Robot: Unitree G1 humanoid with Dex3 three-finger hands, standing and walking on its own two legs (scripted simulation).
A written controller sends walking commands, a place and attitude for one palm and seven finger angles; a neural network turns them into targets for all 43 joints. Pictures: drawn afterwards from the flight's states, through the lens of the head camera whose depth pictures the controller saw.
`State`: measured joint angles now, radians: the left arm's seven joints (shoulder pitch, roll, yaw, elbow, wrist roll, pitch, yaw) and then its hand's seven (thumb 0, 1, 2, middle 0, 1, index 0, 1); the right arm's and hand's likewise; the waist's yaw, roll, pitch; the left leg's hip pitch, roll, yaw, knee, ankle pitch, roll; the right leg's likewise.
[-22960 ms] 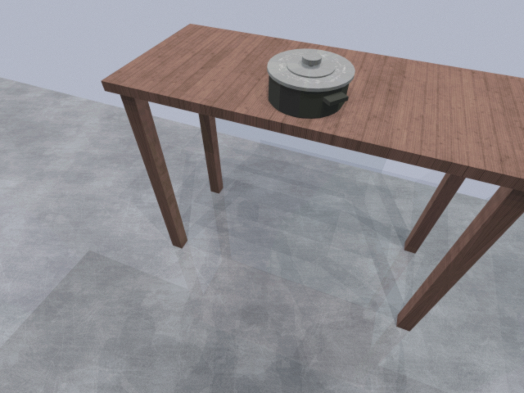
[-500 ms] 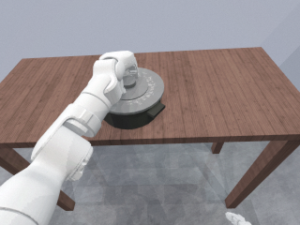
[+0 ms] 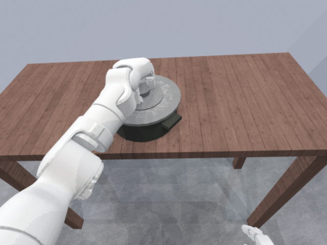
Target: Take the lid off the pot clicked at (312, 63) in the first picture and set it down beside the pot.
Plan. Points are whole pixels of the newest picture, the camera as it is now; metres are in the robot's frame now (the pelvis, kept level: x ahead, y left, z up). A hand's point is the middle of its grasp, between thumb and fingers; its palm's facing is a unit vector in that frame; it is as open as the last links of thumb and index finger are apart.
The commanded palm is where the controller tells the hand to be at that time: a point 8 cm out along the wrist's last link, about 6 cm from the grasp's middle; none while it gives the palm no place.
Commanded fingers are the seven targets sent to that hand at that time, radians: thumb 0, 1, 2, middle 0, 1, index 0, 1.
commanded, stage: close the fingers and squeeze the knob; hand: left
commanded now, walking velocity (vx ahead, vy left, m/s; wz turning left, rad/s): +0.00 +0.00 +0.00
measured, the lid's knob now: (141, 90) +0.47 +0.08 +0.15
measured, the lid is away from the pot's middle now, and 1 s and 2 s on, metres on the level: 0.01 0.00 0.02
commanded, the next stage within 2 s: lift the lid straight up in 0.76 s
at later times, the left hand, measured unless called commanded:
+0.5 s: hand (135, 92) +0.44 +0.09 +0.17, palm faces -0.29 -0.10 -0.95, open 7.9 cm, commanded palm +0.42 +0.09 +0.22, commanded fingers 0.00 0.41 1.06 -0.73 -1.00 -0.75 -0.96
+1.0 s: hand (135, 92) +0.43 +0.09 +0.17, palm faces -0.31 -0.09 -0.95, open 7.8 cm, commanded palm +0.42 +0.09 +0.23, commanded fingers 0.00 0.60 1.09 -0.84 -1.09 -0.80 -0.98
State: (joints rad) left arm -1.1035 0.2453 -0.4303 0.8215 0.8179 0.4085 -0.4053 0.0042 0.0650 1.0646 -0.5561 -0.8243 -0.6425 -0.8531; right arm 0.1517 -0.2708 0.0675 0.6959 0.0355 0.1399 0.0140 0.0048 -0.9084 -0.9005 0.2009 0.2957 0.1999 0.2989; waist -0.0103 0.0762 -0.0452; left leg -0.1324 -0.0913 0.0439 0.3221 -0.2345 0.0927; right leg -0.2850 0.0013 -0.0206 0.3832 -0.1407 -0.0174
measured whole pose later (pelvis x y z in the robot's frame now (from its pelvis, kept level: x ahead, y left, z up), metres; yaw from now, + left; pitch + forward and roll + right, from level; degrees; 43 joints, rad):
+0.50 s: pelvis +0.00 -0.01 +0.00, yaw -1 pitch +2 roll +0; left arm -1.04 0.30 -0.39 0.75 0.82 0.40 -0.40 0.02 0.18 0.97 -0.60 -0.94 -0.62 -0.89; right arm 0.15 -0.28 0.07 0.67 0.05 0.15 0.00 0.01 -0.91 -0.90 0.20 0.30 0.20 0.30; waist -0.02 0.07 -0.04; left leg -0.13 -0.08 0.06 0.34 -0.24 0.08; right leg -0.28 0.02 -0.01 0.38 -0.13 -0.03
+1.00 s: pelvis -0.01 -0.01 +0.00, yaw -1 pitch +2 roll +0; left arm -1.06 0.30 -0.39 0.78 0.82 0.39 -0.42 0.03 0.23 0.93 -0.66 -1.01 -0.60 -0.88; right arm 0.16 -0.29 0.06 0.68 0.04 0.14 -0.01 0.01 -0.91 -0.90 0.20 0.30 0.20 0.30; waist -0.03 0.08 -0.04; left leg -0.13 -0.08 0.05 0.33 -0.23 0.08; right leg -0.28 0.02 -0.01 0.37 -0.12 -0.03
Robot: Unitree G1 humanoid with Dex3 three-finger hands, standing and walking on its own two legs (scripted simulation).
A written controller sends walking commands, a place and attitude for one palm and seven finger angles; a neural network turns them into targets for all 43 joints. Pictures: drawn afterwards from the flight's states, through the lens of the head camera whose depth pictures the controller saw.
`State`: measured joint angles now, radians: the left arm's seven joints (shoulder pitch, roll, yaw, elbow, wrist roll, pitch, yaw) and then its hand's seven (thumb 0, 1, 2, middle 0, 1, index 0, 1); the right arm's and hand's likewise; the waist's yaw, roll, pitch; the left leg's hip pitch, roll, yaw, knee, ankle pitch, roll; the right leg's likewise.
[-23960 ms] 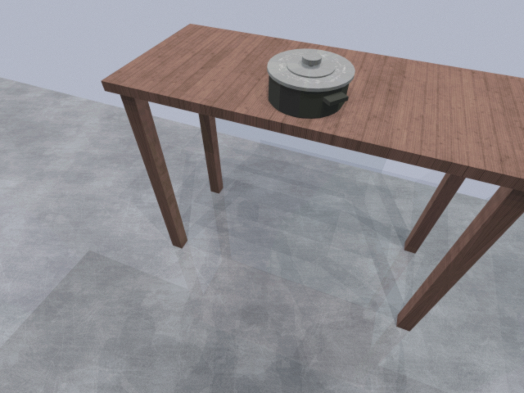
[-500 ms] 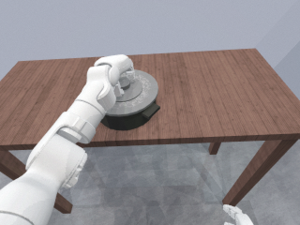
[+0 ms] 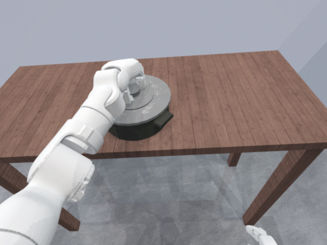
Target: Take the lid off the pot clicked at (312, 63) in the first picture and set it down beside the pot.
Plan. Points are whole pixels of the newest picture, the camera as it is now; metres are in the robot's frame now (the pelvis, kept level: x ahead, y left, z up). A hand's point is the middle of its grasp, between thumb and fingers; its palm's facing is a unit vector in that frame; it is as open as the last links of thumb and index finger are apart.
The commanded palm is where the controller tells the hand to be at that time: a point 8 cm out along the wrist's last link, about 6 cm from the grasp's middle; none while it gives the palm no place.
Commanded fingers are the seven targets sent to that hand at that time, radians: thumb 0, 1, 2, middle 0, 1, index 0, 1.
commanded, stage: lift the lid straight up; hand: left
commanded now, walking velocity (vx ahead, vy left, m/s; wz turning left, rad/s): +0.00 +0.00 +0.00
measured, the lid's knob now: (131, 90) +0.48 +0.10 +0.15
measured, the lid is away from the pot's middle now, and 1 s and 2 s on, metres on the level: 0.00 0.02 0.01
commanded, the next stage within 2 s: move the lid sideways beside the pot in 1.86 s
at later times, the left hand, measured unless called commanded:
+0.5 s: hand (121, 85) +0.44 +0.11 +0.19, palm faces -0.29 -0.07 -0.95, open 7.8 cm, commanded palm +0.43 +0.11 +0.27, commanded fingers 0.00 0.60 1.09 -0.84 -1.09 -0.80 -0.98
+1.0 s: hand (126, 66) +0.45 +0.09 +0.24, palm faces -0.24 -0.07 -0.97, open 7.8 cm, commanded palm +0.43 +0.09 +0.31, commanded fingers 0.00 0.60 1.09 -0.84 -1.09 -0.80 -0.98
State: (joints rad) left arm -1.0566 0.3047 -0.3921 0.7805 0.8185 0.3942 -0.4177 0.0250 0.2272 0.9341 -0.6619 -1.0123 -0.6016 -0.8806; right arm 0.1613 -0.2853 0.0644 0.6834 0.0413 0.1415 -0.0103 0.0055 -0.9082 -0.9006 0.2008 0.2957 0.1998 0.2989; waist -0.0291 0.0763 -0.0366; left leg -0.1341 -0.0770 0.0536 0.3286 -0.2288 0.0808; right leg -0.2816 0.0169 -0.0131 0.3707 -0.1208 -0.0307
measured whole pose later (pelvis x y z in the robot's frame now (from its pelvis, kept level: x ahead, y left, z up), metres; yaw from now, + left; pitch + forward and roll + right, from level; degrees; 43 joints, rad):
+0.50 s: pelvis +0.00 +0.00 +0.00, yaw +1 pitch +1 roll +0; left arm -1.11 0.30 -0.44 0.76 0.80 0.39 -0.46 0.01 0.21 0.92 -0.70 -1.00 -0.62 -0.87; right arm 0.14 -0.27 0.06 0.71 0.03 0.07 0.00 0.01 -0.91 -0.90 0.20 0.30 0.20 0.30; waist 0.01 0.08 -0.03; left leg -0.09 -0.09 0.03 0.29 -0.21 0.08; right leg -0.24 0.01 -0.03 0.35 -0.12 -0.03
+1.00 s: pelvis +0.00 +0.01 +0.00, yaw +1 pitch +1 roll +0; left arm -1.25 0.28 -0.39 0.86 0.81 0.37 -0.47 0.00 0.21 0.93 -0.70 -1.00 -0.62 -0.86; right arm 0.16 -0.27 0.08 0.74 0.03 0.06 0.00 0.01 -0.91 -0.90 0.20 0.30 0.20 0.30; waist 0.00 0.09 -0.04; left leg -0.09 -0.10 0.04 0.26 -0.19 0.09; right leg -0.25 0.00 -0.02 0.34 -0.11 -0.02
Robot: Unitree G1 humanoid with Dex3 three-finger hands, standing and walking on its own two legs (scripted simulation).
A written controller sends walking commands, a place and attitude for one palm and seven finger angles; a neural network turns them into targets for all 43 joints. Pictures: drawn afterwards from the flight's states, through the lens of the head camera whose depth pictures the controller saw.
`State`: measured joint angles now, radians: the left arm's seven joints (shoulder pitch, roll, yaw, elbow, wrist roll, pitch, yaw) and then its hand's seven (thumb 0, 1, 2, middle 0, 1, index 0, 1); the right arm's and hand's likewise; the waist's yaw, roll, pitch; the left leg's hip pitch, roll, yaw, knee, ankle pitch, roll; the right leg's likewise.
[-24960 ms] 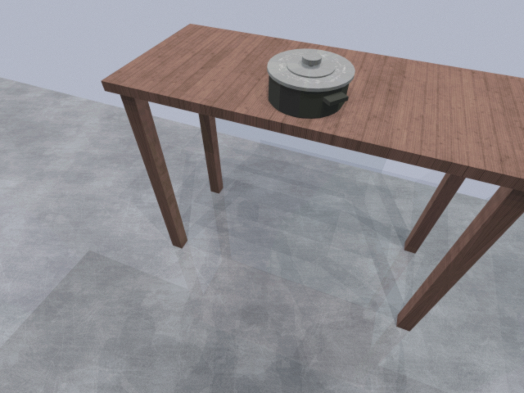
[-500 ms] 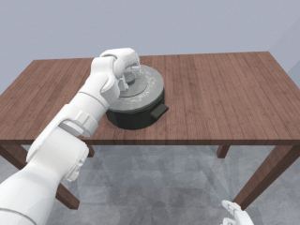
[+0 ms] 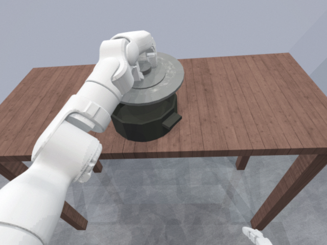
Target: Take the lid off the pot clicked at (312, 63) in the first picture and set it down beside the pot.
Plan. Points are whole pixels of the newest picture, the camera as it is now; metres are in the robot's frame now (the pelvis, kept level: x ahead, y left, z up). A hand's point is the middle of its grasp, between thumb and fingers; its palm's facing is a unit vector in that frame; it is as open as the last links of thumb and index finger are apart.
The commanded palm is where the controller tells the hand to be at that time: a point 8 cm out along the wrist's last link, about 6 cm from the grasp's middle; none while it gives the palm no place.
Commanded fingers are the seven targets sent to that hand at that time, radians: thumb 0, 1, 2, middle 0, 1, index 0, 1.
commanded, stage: lift the lid straight up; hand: left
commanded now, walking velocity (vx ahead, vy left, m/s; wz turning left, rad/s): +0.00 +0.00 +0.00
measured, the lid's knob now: (142, 68) +0.48 +0.07 +0.21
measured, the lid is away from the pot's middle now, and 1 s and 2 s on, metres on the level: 0.02 0.01 0.13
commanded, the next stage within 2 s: move the lid sideways beside the pot in 0.86 s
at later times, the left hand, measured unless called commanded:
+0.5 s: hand (130, 52) +0.45 +0.08 +0.28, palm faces -0.16 -0.04 -0.99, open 7.8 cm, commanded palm +0.43 +0.08 +0.35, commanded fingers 0.00 0.60 1.09 -0.84 -1.09 -0.80 -0.98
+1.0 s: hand (126, 45) +0.45 +0.09 +0.29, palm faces -0.15 -0.07 -0.99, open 7.8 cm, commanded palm +0.42 +0.10 +0.36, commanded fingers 0.00 0.60 1.09 -0.84 -1.09 -0.80 -0.98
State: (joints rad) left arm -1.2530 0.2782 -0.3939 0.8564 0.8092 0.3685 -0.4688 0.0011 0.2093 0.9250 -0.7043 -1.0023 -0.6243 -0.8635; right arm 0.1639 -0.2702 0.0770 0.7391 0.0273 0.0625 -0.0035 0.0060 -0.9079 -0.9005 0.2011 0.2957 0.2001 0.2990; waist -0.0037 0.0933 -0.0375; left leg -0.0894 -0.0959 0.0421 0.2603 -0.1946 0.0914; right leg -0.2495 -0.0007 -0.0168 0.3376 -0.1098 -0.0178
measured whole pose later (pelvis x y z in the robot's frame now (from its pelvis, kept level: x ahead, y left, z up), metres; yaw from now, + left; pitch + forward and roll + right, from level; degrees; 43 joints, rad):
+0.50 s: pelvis +0.00 +0.00 +0.00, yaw +1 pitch +1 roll +0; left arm -1.33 0.31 -0.43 0.80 0.81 0.40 -0.51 0.00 0.21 0.93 -0.71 -1.00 -0.63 -0.86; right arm 0.13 -0.28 0.07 0.72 0.03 0.04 0.00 0.01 -0.91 -0.90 0.20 0.30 0.20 0.30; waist 0.01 0.09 -0.04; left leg -0.09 -0.09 0.03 0.26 -0.19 0.09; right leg -0.24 0.00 -0.03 0.32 -0.11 -0.02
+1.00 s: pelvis +0.01 +0.01 +0.00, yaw +1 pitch +2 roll +0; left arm -1.34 0.32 -0.41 0.76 0.82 0.43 -0.56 -0.01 0.20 0.93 -0.71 -1.01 -0.63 -0.86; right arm 0.15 -0.28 0.07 0.70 0.03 0.07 0.00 0.01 -0.91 -0.90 0.20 0.30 0.20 0.30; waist 0.02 0.09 -0.05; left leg -0.09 -0.10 0.03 0.25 -0.19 0.10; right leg -0.24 0.00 -0.02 0.31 -0.11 -0.01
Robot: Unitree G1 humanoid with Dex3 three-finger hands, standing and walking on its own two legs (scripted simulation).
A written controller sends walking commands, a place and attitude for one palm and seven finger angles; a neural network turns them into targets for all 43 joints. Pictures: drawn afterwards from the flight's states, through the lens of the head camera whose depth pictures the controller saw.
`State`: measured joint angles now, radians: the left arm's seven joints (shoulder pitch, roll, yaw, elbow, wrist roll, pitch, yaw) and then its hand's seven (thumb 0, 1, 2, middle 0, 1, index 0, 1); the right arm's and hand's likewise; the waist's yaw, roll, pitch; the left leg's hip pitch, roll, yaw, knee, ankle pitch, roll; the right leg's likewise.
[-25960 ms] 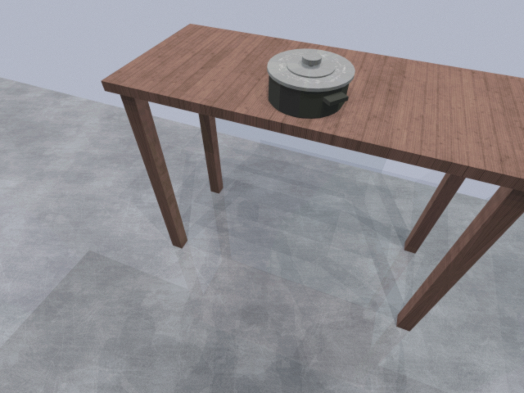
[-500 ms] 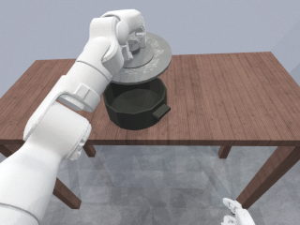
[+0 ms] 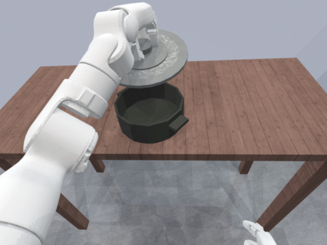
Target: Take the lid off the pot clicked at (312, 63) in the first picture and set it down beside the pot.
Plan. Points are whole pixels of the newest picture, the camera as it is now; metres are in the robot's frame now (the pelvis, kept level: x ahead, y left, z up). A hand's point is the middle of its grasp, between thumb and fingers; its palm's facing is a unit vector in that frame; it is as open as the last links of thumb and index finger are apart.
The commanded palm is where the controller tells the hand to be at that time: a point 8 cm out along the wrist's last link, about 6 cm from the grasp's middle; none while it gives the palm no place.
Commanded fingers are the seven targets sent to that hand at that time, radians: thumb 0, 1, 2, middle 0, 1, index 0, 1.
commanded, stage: move the lid sideways beside the pot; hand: left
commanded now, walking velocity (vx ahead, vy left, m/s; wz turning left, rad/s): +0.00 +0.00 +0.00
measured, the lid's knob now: (142, 46) +0.48 +0.07 +0.27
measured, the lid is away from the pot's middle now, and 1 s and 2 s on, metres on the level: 0.01 0.13 0.24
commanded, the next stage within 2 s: none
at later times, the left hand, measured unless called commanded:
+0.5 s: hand (108, 47) +0.45 +0.14 +0.29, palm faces -0.14 -0.08 -0.99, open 7.8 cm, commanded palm +0.42 +0.14 +0.36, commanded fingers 0.00 0.60 1.09 -0.84 -1.09 -0.80 -0.98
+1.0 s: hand (82, 50) +0.45 +0.20 +0.28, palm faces -0.12 -0.09 -0.99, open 7.9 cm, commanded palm +0.42 +0.20 +0.36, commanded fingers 0.00 0.60 1.09 -0.84 -1.09 -0.80 -0.98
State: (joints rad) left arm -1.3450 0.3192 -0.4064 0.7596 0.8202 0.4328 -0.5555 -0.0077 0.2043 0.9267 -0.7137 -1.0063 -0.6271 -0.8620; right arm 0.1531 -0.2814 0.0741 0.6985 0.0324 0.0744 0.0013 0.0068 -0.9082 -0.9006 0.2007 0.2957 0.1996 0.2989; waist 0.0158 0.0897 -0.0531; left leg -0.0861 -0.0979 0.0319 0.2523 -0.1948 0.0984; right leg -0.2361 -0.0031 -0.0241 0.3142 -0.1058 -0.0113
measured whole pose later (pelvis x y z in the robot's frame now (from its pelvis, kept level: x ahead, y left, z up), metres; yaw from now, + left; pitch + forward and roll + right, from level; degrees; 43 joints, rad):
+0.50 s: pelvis +0.00 +0.00 +0.00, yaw +1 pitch +2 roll +0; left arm -1.31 0.42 -0.37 0.76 0.87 0.42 -0.57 -0.01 0.20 0.93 -0.72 -1.01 -0.63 -0.86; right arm 0.16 -0.27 0.08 0.68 0.04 0.10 -0.01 0.01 -0.91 -0.90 0.20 0.30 0.20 0.30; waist 0.01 0.07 -0.05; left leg -0.10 -0.10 0.02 0.26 -0.20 0.10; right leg -0.24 -0.01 -0.03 0.31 -0.11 -0.01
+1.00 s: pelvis +0.01 +0.01 +0.00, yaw +1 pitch +3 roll -1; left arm -1.19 0.56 -0.30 0.61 0.88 0.40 -0.61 -0.01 0.21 0.92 -0.72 -1.01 -0.62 -0.86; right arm 0.17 -0.29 0.07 0.64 0.05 0.14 0.00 0.01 -0.91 -0.90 0.20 0.30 0.20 0.30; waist 0.01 0.07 -0.05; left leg -0.11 -0.10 0.01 0.27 -0.22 0.10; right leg -0.23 0.00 -0.04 0.29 -0.11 -0.01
